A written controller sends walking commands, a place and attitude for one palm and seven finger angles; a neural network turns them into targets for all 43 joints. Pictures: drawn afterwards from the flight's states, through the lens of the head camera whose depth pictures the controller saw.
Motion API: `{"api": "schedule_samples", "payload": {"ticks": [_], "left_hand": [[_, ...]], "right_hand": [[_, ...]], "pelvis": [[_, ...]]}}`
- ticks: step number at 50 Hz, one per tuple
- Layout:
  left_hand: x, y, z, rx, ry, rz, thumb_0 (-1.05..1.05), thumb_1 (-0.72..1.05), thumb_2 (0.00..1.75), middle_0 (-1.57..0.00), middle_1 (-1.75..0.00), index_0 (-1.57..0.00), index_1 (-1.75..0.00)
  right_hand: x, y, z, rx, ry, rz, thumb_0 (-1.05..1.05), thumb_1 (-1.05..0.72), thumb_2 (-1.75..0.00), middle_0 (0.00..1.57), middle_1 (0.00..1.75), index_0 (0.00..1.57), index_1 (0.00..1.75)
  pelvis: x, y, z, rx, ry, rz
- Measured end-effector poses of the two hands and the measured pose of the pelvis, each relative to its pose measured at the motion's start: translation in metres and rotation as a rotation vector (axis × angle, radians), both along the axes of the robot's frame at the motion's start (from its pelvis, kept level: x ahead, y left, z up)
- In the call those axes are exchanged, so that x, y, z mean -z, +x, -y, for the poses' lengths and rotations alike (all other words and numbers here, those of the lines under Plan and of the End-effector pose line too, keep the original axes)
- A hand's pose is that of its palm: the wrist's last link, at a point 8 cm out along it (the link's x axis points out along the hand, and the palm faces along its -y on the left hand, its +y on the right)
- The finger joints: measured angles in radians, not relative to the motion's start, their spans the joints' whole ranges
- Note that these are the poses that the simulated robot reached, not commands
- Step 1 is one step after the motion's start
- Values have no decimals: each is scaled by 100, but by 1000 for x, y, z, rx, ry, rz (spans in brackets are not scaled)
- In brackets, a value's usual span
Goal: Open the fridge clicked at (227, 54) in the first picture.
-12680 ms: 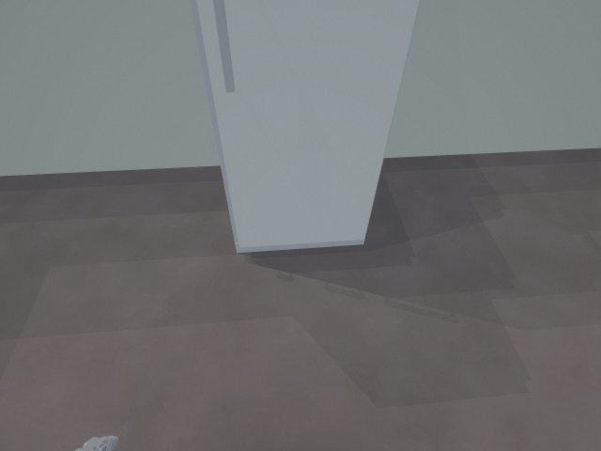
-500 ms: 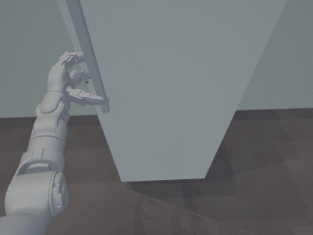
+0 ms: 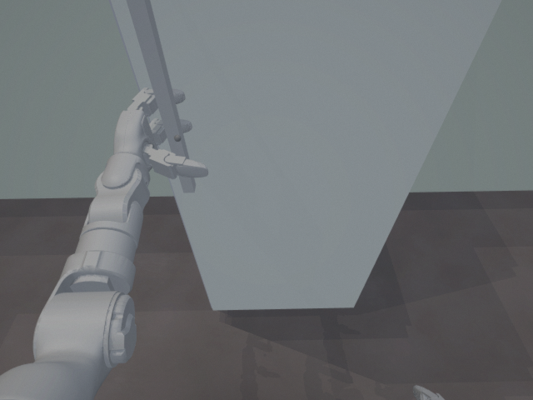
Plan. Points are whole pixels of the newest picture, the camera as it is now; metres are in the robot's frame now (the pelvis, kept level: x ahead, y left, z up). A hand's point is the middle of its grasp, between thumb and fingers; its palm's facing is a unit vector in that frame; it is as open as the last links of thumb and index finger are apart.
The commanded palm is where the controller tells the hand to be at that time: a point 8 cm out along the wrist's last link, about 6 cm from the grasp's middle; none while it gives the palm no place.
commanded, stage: slide the fingers in behind the handle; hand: left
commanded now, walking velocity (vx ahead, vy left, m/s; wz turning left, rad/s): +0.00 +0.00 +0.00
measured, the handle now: (168, 92) +0.50 +0.15 +0.22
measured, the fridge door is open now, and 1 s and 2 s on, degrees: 0 0 0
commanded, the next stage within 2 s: grip the handle and tug to test in 0.94 s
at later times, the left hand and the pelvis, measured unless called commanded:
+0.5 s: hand (184, 139) +0.45 +0.13 +0.18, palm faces +0.01 -1.00 +0.02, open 14.0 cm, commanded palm +0.42 +0.18 +0.17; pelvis +0.00 -0.01 +0.00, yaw +0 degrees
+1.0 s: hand (186, 139) +0.45 +0.12 +0.17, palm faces +0.02 -1.00 +0.01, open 14.0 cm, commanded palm +0.42 +0.18 +0.17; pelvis +0.01 -0.01 +0.00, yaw +0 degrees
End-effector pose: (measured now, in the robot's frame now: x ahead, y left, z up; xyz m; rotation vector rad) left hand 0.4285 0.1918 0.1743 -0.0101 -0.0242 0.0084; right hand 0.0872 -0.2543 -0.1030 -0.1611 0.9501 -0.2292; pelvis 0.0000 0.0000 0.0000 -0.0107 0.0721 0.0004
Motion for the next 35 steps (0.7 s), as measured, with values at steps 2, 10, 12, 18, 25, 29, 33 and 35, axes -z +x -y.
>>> {"api": "schedule_samples", "payload": {"ticks": [2, 10, 12, 18, 25, 29, 33, 35], "left_hand": [[0, 0, 1, -2, -2, 6, -1, -50, 30, -30, -120, -30, -120], [3, -2, 2, -9, 2, -1, -1, -50, 30, -30, -120, -30, -120], [3, -2, 3, -10, 1, -2, -1, -50, 30, -30, -120, -30, -120], [1, -2, 6, -4, -1, 4, -1, -50, 30, -30, -120, -30, -120], [0, -4, 12, -4, -6, 7, -1, -50, 30, -29, -120, -30, -120], [0, -5, 11, -9, 0, 5, -1, -50, 30, -29, -120, -30, -120], [0, -5, 12, -11, 2, 3, -1, -50, 30, -29, -120, -29, -120], [0, -5, 12, -13, 4, 2, -1, -50, 30, -29, -120, -29, -120]], "right_hand": [[1, -5, 1, 9, 2, -12, 1, -90, -90, 20, 30, 20, 30], [5, -19, 9, 36, 1, -55, 1, -90, -90, 20, 30, 20, 30], [5, -20, 10, 38, -3, -59, 1, -90, -90, 20, 30, 20, 30], [3, -15, 14, 35, -9, -51, 1, -90, -90, 20, 30, 20, 30], [0, -3, 14, 22, -4, -16, 1, -90, -90, 20, 30, 20, 30], [-1, 4, 12, 12, 0, -1, 1, -90, -90, 20, 30, 20, 30], [0, 9, 9, 0, 4, 3, 1, -90, -90, 20, 30, 20, 30], [0, 10, 8, -4, 6, 1, 1, -90, -90, 20, 30, 20, 30]], "pelvis": [[0, 1, 1, 3, 1, 0], [-1, 3, 4, 7, 3, 5], [-1, 4, 5, 6, 3, 6], [-2, 4, 7, 3, 3, 6], [-2, 5, 8, 3, 5, 8], [-2, 5, 8, 2, 6, 11], [-2, 4, 8, -3, 5, 11], [-1, 4, 8, -5, 5, 11]]}}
